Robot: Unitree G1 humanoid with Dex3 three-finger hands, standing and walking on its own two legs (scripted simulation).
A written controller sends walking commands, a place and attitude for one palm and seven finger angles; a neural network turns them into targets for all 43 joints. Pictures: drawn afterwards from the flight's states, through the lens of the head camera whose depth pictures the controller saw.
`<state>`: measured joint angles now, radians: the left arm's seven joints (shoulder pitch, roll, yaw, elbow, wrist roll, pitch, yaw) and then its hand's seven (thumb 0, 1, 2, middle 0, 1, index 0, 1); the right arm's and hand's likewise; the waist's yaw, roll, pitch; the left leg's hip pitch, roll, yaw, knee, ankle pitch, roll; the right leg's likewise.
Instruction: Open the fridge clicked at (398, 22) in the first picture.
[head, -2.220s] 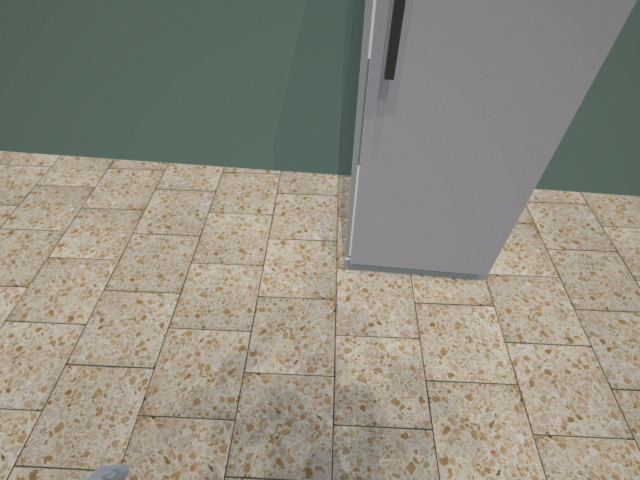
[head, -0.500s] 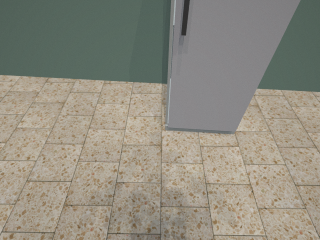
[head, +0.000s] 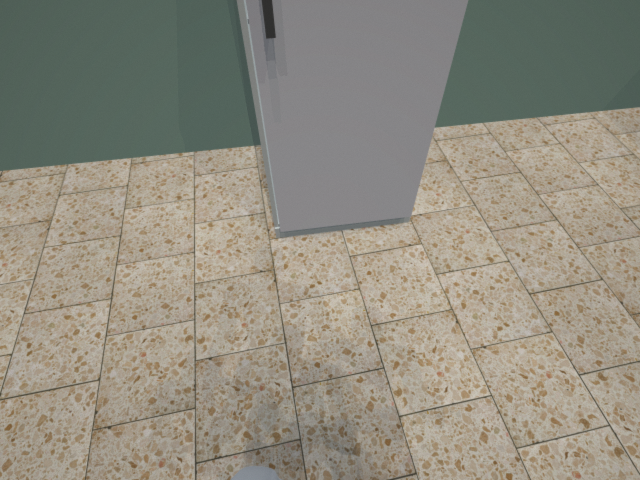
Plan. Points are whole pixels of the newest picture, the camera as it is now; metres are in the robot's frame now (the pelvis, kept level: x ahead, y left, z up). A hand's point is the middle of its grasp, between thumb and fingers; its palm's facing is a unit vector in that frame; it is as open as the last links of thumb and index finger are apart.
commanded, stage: walk to a spot facing it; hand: left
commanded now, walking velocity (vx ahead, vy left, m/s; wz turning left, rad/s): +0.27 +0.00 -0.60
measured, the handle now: out of the picture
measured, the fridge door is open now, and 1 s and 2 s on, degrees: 0 0 0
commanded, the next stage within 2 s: turn to face it in 0.80 s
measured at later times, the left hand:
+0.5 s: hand (238, 401) +0.24 +0.16 -0.17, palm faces -0.38 -0.91 -0.17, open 7.4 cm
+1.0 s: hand (296, 314) +0.41 +0.09 -0.19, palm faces -0.51 -0.84 -0.18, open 7.4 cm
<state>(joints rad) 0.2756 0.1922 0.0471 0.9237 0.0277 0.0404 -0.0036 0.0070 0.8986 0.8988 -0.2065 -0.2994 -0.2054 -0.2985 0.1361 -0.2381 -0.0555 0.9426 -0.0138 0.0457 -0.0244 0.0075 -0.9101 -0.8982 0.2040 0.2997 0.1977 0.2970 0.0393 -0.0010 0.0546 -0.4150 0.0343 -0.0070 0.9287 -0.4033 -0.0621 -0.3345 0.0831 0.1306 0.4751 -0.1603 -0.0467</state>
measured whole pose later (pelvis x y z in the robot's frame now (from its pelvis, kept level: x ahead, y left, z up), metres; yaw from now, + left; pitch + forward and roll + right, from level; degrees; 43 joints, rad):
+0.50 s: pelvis +0.07 +0.01 +0.00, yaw -20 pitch +1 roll -2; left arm 0.13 0.25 0.08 0.92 0.04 0.06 -0.07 0.01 0.91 0.90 -0.20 -0.30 -0.19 -0.30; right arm 0.45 -0.18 -0.02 1.03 -0.03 -0.06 -0.03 0.01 -0.91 -0.90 0.20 0.30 0.20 0.30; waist -0.05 -0.02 0.07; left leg 0.04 0.12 0.26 0.37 -0.41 -0.04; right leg -0.58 -0.08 -0.09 0.83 -0.25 0.03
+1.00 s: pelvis +0.25 -0.04 -0.02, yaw -34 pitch -1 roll -2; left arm 0.25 0.24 0.07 0.98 0.03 0.03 -0.01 0.01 0.91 0.90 -0.20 -0.30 -0.20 -0.30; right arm 0.22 -0.16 -0.02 0.90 -0.03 -0.06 -0.01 0.00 -0.91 -0.90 0.20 0.30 0.20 0.30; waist -0.01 -0.03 0.00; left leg -0.39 0.11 0.17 0.70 -0.30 0.03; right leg -0.36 0.02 0.02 0.93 -0.50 0.00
